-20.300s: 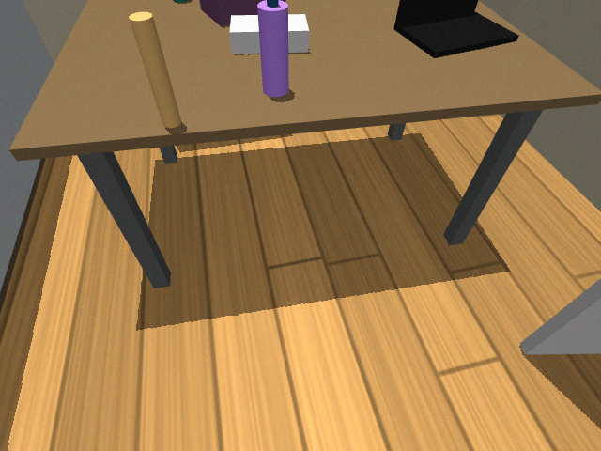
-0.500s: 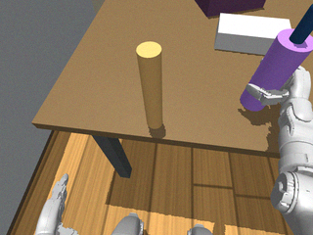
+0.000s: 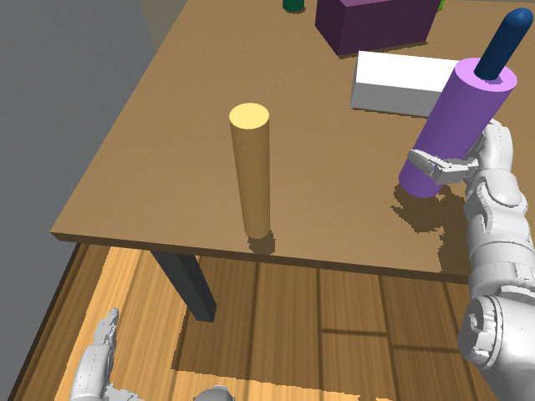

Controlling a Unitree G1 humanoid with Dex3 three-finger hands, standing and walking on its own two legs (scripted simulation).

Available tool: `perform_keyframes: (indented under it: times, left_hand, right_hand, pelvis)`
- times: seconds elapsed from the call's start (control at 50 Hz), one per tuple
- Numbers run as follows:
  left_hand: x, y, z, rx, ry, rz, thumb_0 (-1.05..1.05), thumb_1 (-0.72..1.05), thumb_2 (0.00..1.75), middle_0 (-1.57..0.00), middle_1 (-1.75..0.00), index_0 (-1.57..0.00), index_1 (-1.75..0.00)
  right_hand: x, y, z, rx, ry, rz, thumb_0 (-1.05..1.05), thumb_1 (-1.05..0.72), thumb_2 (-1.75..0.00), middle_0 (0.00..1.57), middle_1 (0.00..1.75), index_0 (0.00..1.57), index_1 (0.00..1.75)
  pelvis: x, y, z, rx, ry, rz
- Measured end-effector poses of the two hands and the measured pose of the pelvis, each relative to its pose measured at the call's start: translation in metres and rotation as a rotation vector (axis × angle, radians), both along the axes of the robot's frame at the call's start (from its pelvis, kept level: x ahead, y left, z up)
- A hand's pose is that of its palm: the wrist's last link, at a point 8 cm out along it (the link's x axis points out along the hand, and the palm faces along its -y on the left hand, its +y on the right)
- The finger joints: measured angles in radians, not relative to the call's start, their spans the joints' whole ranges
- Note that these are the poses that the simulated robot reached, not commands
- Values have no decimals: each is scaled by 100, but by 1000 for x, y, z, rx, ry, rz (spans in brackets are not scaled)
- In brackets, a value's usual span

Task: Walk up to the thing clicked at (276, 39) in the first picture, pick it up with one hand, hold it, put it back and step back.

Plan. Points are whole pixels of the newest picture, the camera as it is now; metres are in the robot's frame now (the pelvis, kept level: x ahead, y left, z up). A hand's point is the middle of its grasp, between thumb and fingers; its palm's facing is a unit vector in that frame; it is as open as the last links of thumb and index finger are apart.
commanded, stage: settle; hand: right
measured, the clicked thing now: (458, 117) +0.46 -0.22 +0.18
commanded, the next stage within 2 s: lift in 0.16 s
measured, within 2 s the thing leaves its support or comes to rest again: neither
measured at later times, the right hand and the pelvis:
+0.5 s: hand (447, 140) +0.44 -0.21 +0.15, palm faces +0.16 +0.99 -0.01, open 9.8 cm; pelvis -0.01 +0.00 +0.01, yaw +1 degrees
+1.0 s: hand (478, 137) +0.37 -0.19 +0.22, palm faces +0.16 +0.99 -0.02, open 9.8 cm; pelvis -0.01 +0.00 +0.02, yaw +0 degrees
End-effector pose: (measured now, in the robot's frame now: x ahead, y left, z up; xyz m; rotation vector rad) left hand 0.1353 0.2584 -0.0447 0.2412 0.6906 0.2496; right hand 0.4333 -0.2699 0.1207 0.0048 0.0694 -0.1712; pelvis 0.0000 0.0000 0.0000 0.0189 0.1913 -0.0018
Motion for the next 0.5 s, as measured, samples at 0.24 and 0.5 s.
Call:
perform_keyframes:
  times: [0.24, 0.5]
  left_hand:
    - [-7, 2, 1, -20, -6, 5, -1, -54, 6, -5, -5, -6, -5]
    - [-11, 7, 8, -3, -40, 19, -1, -54, 5, -5, -5, -6, -5]
  right_hand:
    - [-6, 6, 14, -5, -12, 0, 0, 38, -104, 71, 107, 75, 111]
    - [-20, 11, 33, -15, -42, 7, 0, 39, -106, 71, 108, 76, 111]
  pelvis:
    - [-4, 3, 5, -7, -26, 6]
    - [-9, 2, 10, -9, -61, 11]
